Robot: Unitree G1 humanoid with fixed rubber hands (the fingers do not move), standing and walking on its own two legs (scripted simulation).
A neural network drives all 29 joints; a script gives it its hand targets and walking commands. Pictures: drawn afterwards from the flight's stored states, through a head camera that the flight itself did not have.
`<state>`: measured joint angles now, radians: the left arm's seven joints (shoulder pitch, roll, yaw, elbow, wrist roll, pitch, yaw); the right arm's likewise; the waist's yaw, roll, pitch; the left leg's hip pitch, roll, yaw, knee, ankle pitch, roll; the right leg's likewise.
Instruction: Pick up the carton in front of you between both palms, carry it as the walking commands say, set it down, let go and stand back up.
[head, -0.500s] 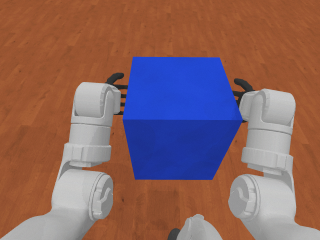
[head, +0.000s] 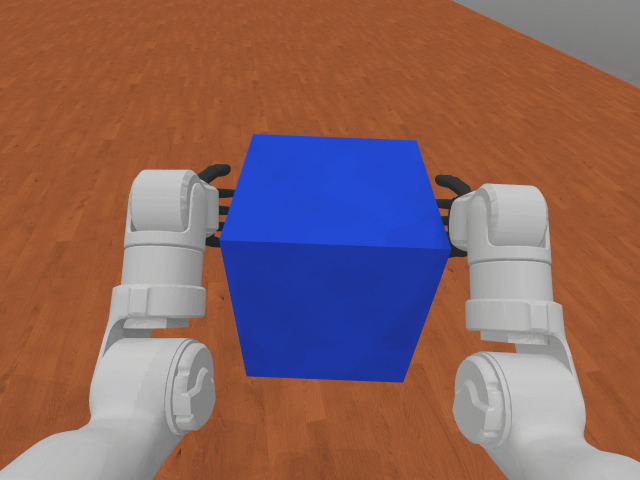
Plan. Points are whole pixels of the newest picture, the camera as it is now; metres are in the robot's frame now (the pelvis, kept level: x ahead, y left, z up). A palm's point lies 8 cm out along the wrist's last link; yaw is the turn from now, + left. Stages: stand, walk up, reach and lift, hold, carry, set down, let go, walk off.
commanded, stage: carry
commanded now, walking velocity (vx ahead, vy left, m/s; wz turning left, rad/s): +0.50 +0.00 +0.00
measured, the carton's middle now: (329, 260) +0.38 -0.01 +0.12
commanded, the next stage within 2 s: none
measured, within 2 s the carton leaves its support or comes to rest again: neither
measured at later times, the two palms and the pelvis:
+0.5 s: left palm (256, 179) +0.59 +0.11 +0.10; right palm (424, 183) +0.60 -0.19 +0.10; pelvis +0.29 -0.04 +0.02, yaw +3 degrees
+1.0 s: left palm (249, 115) +0.86 +0.16 +0.10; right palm (380, 119) +0.85 -0.14 +0.10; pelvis +0.60 +0.02 +0.02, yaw -1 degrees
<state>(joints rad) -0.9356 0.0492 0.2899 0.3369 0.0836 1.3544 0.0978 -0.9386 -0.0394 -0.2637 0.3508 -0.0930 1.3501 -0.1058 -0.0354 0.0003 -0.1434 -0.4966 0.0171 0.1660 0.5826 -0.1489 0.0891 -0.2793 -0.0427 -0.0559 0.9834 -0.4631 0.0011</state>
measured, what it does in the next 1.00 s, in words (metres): walks ahead: right foot, then left foot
